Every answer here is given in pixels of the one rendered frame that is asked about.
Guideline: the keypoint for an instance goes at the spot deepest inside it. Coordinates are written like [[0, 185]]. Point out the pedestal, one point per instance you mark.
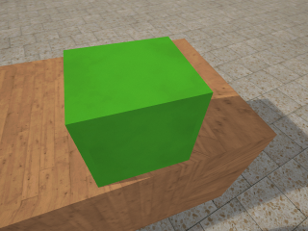
[[45, 184]]

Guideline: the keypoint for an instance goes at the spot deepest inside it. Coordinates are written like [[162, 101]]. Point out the carton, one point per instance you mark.
[[132, 107]]

